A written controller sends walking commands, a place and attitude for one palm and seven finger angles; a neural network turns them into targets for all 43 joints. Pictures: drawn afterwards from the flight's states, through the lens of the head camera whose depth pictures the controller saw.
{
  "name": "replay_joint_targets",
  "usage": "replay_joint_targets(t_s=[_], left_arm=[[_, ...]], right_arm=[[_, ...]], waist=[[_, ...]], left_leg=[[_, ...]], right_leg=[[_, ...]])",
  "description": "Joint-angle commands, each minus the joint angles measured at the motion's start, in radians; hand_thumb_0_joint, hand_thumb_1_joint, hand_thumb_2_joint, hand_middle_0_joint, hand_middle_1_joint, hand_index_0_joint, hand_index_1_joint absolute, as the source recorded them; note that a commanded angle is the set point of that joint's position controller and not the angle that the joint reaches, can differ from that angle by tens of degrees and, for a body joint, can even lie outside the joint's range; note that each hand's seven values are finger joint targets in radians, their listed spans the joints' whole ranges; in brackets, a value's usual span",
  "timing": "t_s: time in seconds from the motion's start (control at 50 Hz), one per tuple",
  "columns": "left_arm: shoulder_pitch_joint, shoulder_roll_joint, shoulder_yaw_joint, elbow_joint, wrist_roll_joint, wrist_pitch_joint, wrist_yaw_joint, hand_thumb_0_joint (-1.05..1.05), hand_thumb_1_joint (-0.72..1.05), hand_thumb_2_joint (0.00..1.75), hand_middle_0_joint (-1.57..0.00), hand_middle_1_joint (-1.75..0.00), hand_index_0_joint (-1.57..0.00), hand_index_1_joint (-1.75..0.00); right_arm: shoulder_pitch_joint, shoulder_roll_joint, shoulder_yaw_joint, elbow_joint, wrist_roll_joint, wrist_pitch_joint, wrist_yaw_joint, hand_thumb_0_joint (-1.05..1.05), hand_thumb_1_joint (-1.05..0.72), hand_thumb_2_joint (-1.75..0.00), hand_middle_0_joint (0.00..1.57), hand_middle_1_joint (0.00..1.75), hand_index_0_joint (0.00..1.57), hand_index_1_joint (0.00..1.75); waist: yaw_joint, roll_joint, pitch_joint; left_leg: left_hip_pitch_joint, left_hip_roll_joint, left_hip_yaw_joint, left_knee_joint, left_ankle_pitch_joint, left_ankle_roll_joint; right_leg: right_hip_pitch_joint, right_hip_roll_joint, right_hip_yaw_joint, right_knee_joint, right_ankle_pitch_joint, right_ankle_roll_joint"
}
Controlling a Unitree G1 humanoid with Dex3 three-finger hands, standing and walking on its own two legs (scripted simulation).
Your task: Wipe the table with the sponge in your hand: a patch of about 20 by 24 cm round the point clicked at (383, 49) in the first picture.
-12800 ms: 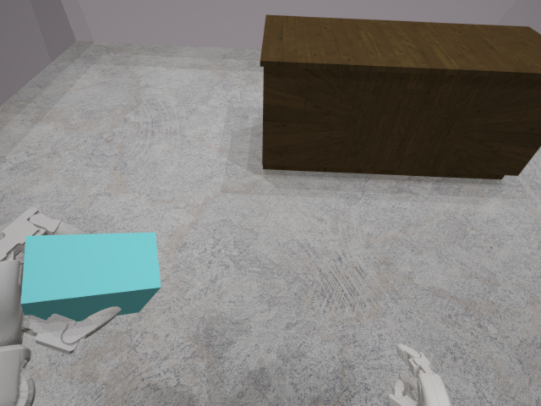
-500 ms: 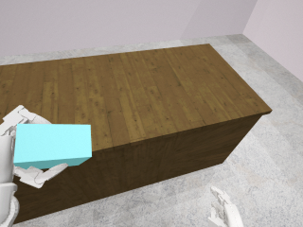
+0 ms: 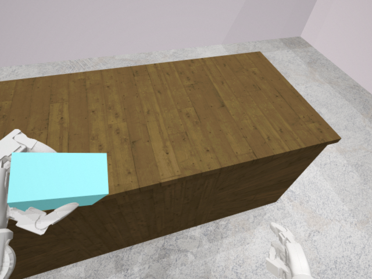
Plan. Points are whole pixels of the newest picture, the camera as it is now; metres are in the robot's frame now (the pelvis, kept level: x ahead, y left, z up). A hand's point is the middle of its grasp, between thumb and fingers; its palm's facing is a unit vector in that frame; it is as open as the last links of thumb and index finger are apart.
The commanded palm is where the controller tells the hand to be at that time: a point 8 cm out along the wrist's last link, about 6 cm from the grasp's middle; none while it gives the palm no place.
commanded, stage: look again from close up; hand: left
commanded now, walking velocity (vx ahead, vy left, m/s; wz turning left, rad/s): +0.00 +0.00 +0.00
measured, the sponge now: (73, 182) +0.23 +0.22 +0.13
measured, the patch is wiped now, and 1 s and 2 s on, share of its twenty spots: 0.00 0.00 0.00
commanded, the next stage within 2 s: shuffle to correct the standing spot in 0.30 s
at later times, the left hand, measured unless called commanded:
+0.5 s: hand (46, 191) +0.21 +0.24 +0.15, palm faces +0.39 -0.84 -0.38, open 10.5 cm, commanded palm +0.15 +0.27 +0.17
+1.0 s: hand (29, 178) +0.22 +0.27 +0.15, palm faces +0.35 -0.83 -0.43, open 10.5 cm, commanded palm +0.17 +0.31 +0.17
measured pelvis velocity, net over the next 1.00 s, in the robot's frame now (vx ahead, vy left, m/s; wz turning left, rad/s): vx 0.01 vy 0.03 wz -0.01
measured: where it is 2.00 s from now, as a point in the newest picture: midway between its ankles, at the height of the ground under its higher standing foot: outside the picture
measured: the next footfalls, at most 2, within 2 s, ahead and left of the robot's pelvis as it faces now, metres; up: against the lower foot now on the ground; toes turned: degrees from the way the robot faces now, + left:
right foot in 1.64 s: +0.10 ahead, -0.04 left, +0.00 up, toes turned -11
left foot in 1.90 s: +0.11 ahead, +0.28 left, +0.00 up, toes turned -2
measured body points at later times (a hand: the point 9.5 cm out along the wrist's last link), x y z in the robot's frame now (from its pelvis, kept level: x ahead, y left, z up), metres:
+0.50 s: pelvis -0.01 -0.01 +0.00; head +0.01 +0.01 +0.45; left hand +0.18 +0.28 +0.17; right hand +0.17 -0.23 -0.08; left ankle +0.02 +0.07 -0.74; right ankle -0.01 -0.13 -0.74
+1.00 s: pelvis +0.01 +0.03 -0.01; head +0.03 +0.05 +0.44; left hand +0.20 +0.32 +0.18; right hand +0.18 -0.20 -0.09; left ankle +0.02 +0.07 -0.74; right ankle -0.01 -0.13 -0.74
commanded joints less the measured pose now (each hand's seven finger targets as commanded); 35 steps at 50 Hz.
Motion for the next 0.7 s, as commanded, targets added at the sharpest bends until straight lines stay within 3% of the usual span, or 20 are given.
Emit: replay_joint_targets(t_s=[0.0, 0.08, 0.1, 0.16, 0.18, 0.22, 0.28, 0.32, 0.42, 0.48, 0.5, 0.54, 0.58, 0.64, 0.68], left_arm=[[-0.079, 0.139, 0.094, -0.207, -0.013, -0.071, 0.032, 0.00, 0.10, 1.30, -1.20, -1.60, -1.20, -1.60], [-0.097, 0.163, 0.109, -0.200, -0.008, -0.070, 0.037, 0.00, 0.10, 1.30, -1.20, -1.60, -1.20, -1.60], [-0.099, 0.133, 0.085, -0.192, -0.009, -0.071, 0.036, 0.00, 0.10, 1.30, -1.20, -1.60, -1.20, -1.60], [-0.105, 0.137, 0.085, -0.192, -0.006, -0.072, 0.037, 0.00, 0.10, 1.30, -1.20, -1.60, -1.20, -1.60], [-0.111, 0.161, 0.103, -0.205, -0.005, -0.071, 0.038, 0.00, 0.10, 1.30, -1.20, -1.60, -1.20, -1.60], [-0.101, 0.135, 0.085, -0.188, -0.006, -0.072, 0.037, 0.00, 0.10, 1.30, -1.20, -1.60, -1.20, -1.60], [-0.088, 0.161, 0.110, -0.195, -0.005, -0.072, 0.039, 0.00, 0.10, 1.30, -1.20, -1.60, -1.20, -1.60], [-0.078, 0.139, 0.095, -0.176, -0.010, -0.071, 0.037, 0.00, 0.10, 1.30, -1.20, -1.60, -1.20, -1.60], [-0.073, 0.132, 0.087, -0.176, -0.006, -0.069, 0.035, 0.00, 0.10, 1.30, -1.20, -1.60, -1.20, -1.60], [-0.088, 0.159, 0.101, -0.192, -0.003, -0.073, 0.036, 0.00, 0.10, 1.30, -1.20, -1.60, -1.20, -1.60], [-0.090, 0.135, 0.079, -0.189, -0.006, -0.075, 0.034, 0.00, 0.10, 1.30, -1.20, -1.60, -1.20, -1.60], [-0.094, 0.148, 0.089, -0.190, -0.005, -0.079, 0.035, 0.00, 0.10, 1.30, -1.20, -1.60, -1.20, -1.60], [-0.096, 0.170, 0.107, -0.201, -0.005, -0.081, 0.035, 0.00, 0.10, 1.30, -1.20, -1.60, -1.20, -1.60], [-0.088, 0.157, 0.103, -0.185, -0.008, -0.091, 0.033, 0.00, 0.10, 1.30, -1.20, -1.60, -1.20, -1.60], [-0.072, 0.179, 0.126, -0.199, -0.010, -0.096, 0.033, 0.00, 0.10, 1.30, -1.20, -1.60, -1.20, -1.60]], right_arm=[[-0.067, -0.120, -0.047, -0.140, 0.003, -0.054, -0.018, 0.00, -0.90, -0.90, 0.20, 0.30, 0.20, 0.30], [-0.076, -0.124, -0.050, -0.139, 0.003, -0.057, -0.022, 0.00, -0.90, -0.90, 0.20, 0.30, 0.20, 0.30], [-0.070, -0.118, -0.047, -0.134, 0.002, -0.056, -0.021, 0.00, -0.90, -0.90, 0.20, 0.30, 0.20, 0.30], [-0.068, -0.121, -0.051, -0.132, 0.003, -0.057, -0.019, 0.00, -0.90, -0.90, 0.20, 0.30, 0.20, 0.30], [-0.078, -0.124, -0.051, -0.134, 0.003, -0.060, -0.022, 0.00, -0.90, -0.90, 0.20, 0.30, 0.20, 0.30], [-0.070, -0.119, -0.049, -0.132, 0.004, -0.059, -0.021, 0.00, -0.90, -0.90, 0.20, 0.30, 0.20, 0.30], [-0.073, -0.121, -0.052, -0.130, 0.003, -0.059, -0.022, 0.00, -0.90, -0.90, 0.20, 0.30, 0.20, 0.30], [-0.068, -0.118, -0.050, -0.128, 0.004, -0.057, -0.021, 0.00, -0.90, -0.90, 0.20, 0.30, 0.20, 0.30], [-0.068, -0.123, -0.058, -0.127, 0.003, -0.053, -0.018, 0.00, -0.90, -0.90, 0.20, 0.30, 0.20, 0.30], [-0.076, -0.133, -0.063, -0.129, -0.001, -0.053, -0.014, 0.00, -0.90, -0.90, 0.20, 0.30, 0.20, 0.30], [-0.071, -0.128, -0.062, -0.129, -0.001, -0.051, -0.013, 0.00, -0.90, -0.90, 0.20, 0.30, 0.20, 0.30], [-0.072, -0.132, -0.065, -0.129, -0.004, -0.049, -0.011, 0.00, -0.90, -0.90, 0.20, 0.30, 0.20, 0.30], [-0.075, -0.139, -0.069, -0.132, -0.003, -0.046, -0.010, 0.00, -0.90, -0.90, 0.20, 0.30, 0.20, 0.30], [-0.070, -0.135, -0.070, -0.131, 0.000, -0.044, -0.007, 0.00, -0.90, -0.90, 0.20, 0.30, 0.20, 0.30], [-0.071, -0.142, -0.072, -0.131, 0.002, -0.044, -0.007, 0.00, -0.90, -0.90, 0.20, 0.30, 0.20, 0.30]], waist=[[-0.009, 0.096, -0.187], [-0.008, 0.081, -0.160], [-0.010, 0.086, -0.162], [-0.009, 0.079, -0.153], [-0.009, 0.096, -0.149], [-0.009, 0.082, -0.148], [-0.008, 0.086, -0.156], [-0.008, 0.059, -0.160], [-0.010, 0.066, -0.168], [-0.017, 0.072, -0.151], [-0.020, 0.053, -0.145], [-0.023, 0.048, -0.130], [-0.027, 0.041, -0.127], [-0.028, 0.043, -0.111], [-0.027, 0.080, -0.131]], left_leg=[[0.046, 0.119, -0.112, -0.102, 0.183, -0.045], [0.017, 0.109, -0.114, -0.121, 0.063, -0.034], [0.011, 0.110, -0.116, -0.121, 0.056, -0.032], [0.010, 0.107, -0.117, -0.129, 0.024, -0.029], [0.012, 0.105, -0.117, -0.132, 0.024, -0.029], [0.005, 0.105, -0.118, -0.134, 0.022, -0.029], [0.013, 0.101, -0.114, -0.126, 0.045, -0.027], [0.018, 0.101, -0.110, -0.118, 0.062, -0.029], [0.025, 0.097, -0.090, -0.086, 0.070, -0.021], [0.005, 0.087, -0.084, -0.061, -0.009, -0.016], [-0.005, 0.086, -0.084, -0.051, -0.039, -0.015], [-0.017, 0.080, -0.083, -0.035, -0.093, -0.009], [-0.020, 0.081, -0.084, -0.015, -0.084, -0.005], [-0.041, 0.083, -0.102, -0.014, -0.080, 0.004], [-0.037, 0.095, -0.120, -0.029, 0.005, 0.009]], right_leg=[[0.070, -0.053, 0.050, -0.028, 0.168, -0.034], [0.067, -0.059, 0.069, -0.052, 0.127, -0.034], [0.074, -0.060, 0.067, -0.052, 0.122, -0.036], [0.065, -0.057, 0.070, -0.057, 0.104, -0.036], [0.063, -0.056, 0.072, -0.061, 0.105, -0.035], [0.072, -0.055, 0.068, -0.060, 0.100, -0.035], [0.074, -0.057, 0.073, -0.063, 0.118, -0.035], [0.075, -0.060, 0.073, -0.065, 0.124, -0.034], [0.074, -0.076, 0.095, -0.065, 0.143, -0.041], [0.039, -0.097, 0.130, -0.068, 0.066, -0.061], [0.028, -0.104, 0.138, -0.067, 0.021, -0.067], [-0.007, -0.113, 0.163, -0.070, -0.047, -0.080], [-0.019, -0.123, 0.177, -0.056, -0.049, -0.089], [-0.025, -0.122, 0.163, -0.017, -0.037, -0.090], [0.006, -0.109, 0.122, 0.046, 0.053, -0.079]])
